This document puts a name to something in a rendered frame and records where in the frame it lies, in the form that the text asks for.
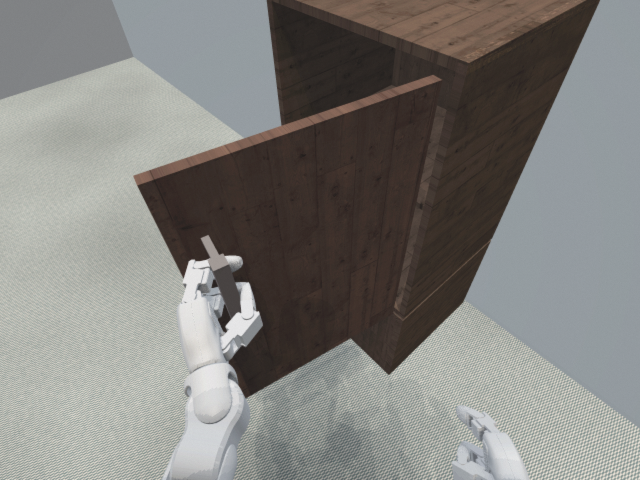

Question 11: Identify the left robot hand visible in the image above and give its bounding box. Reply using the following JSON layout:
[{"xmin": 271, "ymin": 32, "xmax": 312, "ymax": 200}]
[{"xmin": 176, "ymin": 256, "xmax": 263, "ymax": 374}]

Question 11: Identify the right robot hand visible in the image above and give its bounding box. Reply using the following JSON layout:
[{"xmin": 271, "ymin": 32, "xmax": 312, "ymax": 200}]
[{"xmin": 452, "ymin": 405, "xmax": 530, "ymax": 480}]

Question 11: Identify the cupboard door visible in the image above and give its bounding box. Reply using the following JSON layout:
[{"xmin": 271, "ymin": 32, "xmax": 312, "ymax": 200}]
[{"xmin": 133, "ymin": 75, "xmax": 442, "ymax": 398}]

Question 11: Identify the handle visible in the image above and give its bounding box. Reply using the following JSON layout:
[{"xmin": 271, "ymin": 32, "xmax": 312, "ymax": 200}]
[{"xmin": 201, "ymin": 235, "xmax": 241, "ymax": 319}]

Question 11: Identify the left robot forearm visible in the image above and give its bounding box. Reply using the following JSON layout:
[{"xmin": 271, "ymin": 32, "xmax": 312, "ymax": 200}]
[{"xmin": 162, "ymin": 362, "xmax": 250, "ymax": 480}]

